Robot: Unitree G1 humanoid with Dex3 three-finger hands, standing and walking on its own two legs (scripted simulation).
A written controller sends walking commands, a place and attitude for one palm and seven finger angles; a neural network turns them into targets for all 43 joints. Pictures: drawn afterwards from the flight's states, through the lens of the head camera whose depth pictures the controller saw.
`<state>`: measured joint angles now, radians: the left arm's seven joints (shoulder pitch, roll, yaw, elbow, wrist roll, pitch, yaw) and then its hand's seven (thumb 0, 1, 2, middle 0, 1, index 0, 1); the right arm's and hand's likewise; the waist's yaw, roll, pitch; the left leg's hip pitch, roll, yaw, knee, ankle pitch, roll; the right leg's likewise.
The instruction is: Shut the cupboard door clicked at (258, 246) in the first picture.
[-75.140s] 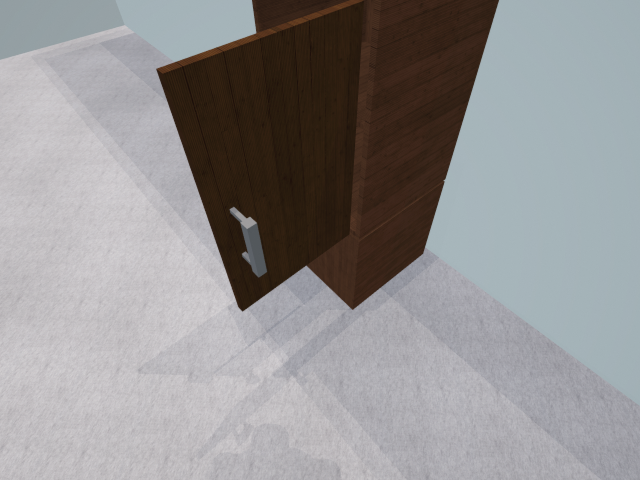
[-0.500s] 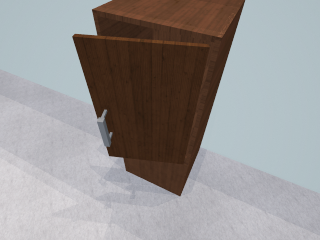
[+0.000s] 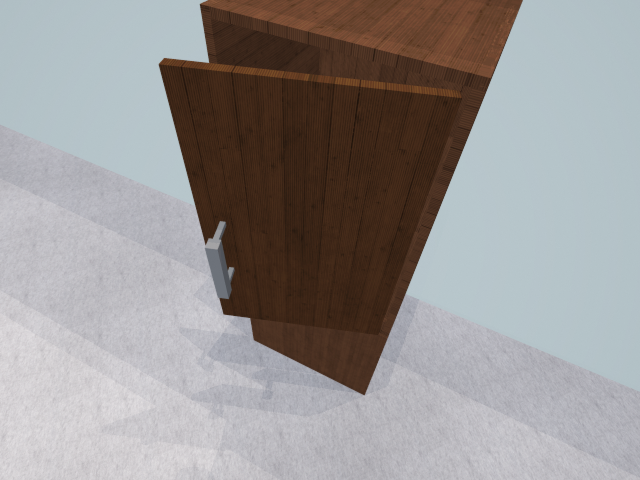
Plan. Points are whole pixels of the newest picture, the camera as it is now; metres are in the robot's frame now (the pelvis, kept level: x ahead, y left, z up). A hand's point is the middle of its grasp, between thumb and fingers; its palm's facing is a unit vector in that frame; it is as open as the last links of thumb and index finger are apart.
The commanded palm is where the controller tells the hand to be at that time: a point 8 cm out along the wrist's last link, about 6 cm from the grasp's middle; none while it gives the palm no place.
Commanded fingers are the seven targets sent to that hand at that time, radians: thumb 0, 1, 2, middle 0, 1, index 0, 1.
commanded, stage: come to a stop and stand still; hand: left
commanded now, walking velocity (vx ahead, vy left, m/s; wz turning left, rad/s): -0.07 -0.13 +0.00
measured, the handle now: (222, 261) +0.48 +0.21 -0.09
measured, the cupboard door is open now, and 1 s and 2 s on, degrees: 19 19 19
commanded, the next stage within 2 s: look again from close up in 1.56 s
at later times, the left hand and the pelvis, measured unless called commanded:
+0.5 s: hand out of the picture +0.02 +0.17 -0.17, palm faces +0.02 -0.98 -0.22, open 7.3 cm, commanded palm none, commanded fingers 0.00 0.90 0.90 -0.20 -0.30 -0.20 -0.30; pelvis +0.00 -0.01 +0.00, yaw +0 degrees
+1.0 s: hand out of the picture -0.03 +0.11 -0.16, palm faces +0.02 -0.98 -0.18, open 7.4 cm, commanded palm none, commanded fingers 0.00 0.90 0.90 -0.20 -0.30 -0.20 -0.30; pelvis -0.01 -0.04 +0.01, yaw +0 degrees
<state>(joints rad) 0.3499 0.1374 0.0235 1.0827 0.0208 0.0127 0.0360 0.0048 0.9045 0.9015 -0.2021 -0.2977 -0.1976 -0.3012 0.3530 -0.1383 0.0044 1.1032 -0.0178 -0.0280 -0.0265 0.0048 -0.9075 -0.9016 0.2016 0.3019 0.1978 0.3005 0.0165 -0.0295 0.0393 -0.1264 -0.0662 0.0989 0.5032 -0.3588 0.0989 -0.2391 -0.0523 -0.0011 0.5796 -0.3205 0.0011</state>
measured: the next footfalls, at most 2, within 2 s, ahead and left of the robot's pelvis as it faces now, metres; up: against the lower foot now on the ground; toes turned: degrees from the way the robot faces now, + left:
none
